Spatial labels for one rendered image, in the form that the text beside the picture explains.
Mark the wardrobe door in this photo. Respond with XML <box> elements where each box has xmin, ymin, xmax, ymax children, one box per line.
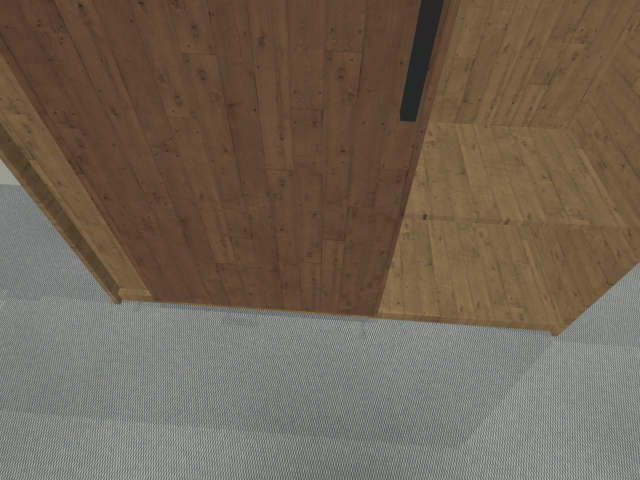
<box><xmin>0</xmin><ymin>0</ymin><xmax>461</xmax><ymax>317</ymax></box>
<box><xmin>0</xmin><ymin>54</ymin><xmax>148</xmax><ymax>290</ymax></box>

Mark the handle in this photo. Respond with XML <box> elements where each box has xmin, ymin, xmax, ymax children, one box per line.
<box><xmin>400</xmin><ymin>0</ymin><xmax>444</xmax><ymax>122</ymax></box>

